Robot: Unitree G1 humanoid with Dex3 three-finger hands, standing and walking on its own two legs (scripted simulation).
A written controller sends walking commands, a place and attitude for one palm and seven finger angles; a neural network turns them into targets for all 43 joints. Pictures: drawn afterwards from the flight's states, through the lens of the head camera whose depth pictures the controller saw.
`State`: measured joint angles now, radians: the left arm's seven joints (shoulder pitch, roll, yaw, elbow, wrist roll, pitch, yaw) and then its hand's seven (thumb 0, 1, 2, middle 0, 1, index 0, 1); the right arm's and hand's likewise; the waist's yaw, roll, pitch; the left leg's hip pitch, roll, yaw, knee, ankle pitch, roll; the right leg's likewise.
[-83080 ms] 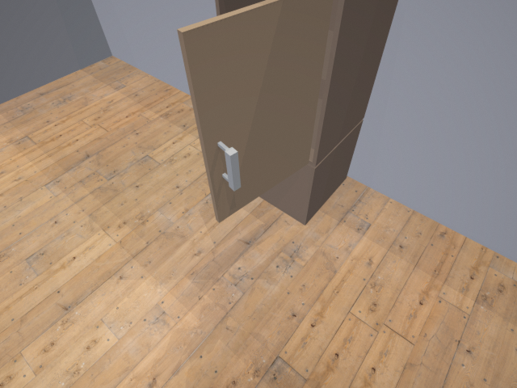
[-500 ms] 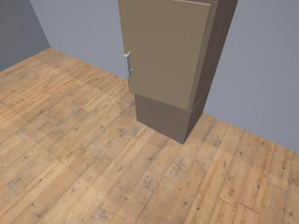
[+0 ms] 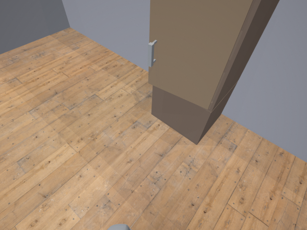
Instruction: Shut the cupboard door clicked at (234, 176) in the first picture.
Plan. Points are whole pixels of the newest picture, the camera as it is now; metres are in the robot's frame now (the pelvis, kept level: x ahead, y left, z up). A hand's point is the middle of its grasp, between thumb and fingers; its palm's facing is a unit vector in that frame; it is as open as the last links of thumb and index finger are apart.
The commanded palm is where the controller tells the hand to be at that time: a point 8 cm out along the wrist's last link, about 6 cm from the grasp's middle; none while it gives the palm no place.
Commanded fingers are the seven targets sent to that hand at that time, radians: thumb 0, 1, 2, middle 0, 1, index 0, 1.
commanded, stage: walk to a spot facing it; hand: left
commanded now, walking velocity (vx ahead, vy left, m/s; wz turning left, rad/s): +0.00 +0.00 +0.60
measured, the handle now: (152, 53) +0.96 +0.04 -0.09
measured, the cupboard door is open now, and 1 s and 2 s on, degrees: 9 9 9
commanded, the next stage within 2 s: turn to face it in 1.68 s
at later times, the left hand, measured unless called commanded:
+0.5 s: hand out of the picture +0.04 +0.25 -0.15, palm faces +0.30 -0.91 -0.29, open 7.3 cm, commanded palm none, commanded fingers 0.00 0.90 0.90 -0.20 -0.30 -0.20 -0.30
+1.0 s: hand out of the picture -0.14 +0.22 -0.18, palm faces +0.62 -0.74 -0.26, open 7.3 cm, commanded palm none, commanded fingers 0.00 0.90 0.90 -0.20 -0.30 -0.20 -0.30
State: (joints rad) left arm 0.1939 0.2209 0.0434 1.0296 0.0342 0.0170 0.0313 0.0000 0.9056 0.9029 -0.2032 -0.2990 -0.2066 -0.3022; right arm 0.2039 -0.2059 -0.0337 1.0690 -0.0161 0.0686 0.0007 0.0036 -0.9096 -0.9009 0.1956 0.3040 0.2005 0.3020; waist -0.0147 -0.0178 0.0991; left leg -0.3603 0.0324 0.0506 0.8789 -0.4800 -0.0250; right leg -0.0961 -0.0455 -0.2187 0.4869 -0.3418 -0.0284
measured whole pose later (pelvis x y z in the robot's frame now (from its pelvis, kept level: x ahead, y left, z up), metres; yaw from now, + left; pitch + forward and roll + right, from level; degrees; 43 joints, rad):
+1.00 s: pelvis -0.01 +0.04 +0.00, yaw +38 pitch +0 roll +1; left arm 0.31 0.28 0.10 0.98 0.04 0.04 -0.01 0.01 0.91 0.90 -0.20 -0.30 -0.20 -0.30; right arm 0.21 -0.21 -0.04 0.91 -0.04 -0.03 0.02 0.00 -0.91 -0.90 0.20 0.30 0.20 0.30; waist 0.01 -0.06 0.07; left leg -0.23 0.02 0.07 0.55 -0.33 0.01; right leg -0.40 -0.15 -0.10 1.03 -0.47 0.04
